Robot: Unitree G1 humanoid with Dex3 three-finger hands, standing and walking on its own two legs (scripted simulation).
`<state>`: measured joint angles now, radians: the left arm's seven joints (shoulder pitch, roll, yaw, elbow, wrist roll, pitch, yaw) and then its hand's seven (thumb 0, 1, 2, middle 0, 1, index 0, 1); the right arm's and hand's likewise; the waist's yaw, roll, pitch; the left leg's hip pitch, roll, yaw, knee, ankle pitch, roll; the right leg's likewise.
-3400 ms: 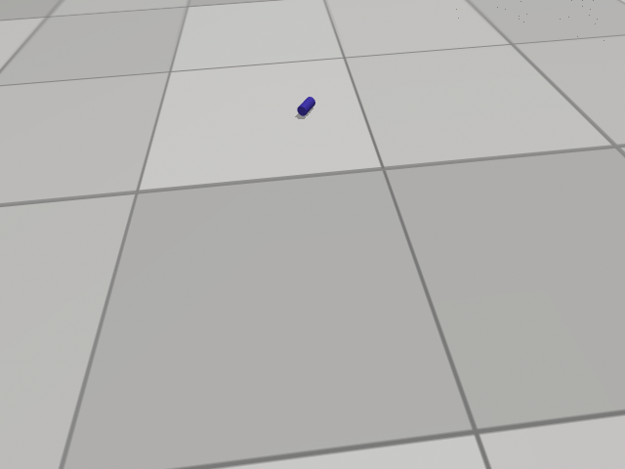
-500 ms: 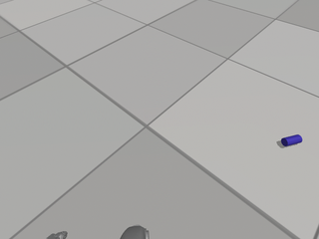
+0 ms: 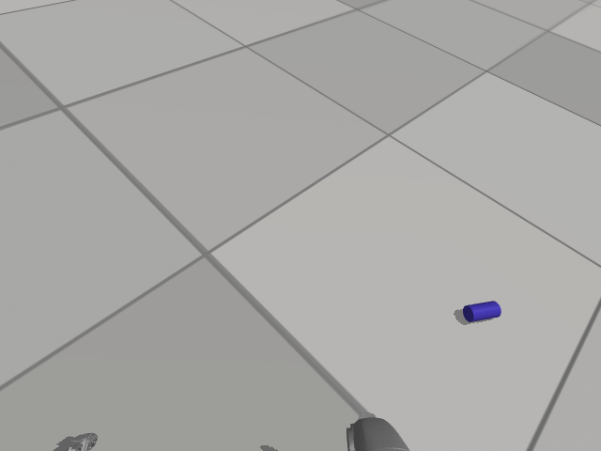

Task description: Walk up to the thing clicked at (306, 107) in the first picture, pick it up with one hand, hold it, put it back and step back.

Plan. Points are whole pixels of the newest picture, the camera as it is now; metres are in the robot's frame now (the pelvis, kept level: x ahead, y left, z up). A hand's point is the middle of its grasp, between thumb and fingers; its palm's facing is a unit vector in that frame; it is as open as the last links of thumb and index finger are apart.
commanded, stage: walk up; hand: left
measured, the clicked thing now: (481, 311) +0.66 -0.75 -0.72
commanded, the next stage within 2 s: none
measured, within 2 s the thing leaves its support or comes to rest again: neither
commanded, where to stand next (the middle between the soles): +0.30 -1.01 m, yaw +9 degrees
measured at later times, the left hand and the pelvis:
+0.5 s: hand out of the picture +0.13 +0.07 -0.16, palm faces +0.01 -0.96 -0.29, open 7.4 cm; pelvis +0.08 -0.20 +0.00, yaw +4 degrees
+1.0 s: hand (405, 437) +0.17 -0.15 -0.14, palm faces +0.04 -0.94 -0.35, open 7.4 cm; pelvis +0.13 -0.43 +0.00, yaw +4 degrees
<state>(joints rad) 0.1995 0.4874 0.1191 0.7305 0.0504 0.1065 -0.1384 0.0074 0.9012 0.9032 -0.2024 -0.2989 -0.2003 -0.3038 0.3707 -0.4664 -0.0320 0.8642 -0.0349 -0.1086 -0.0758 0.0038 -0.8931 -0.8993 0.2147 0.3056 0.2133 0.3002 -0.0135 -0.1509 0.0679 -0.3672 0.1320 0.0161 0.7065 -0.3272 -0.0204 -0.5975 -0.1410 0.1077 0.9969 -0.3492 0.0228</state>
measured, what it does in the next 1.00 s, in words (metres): steps to the right: right foot, then left foot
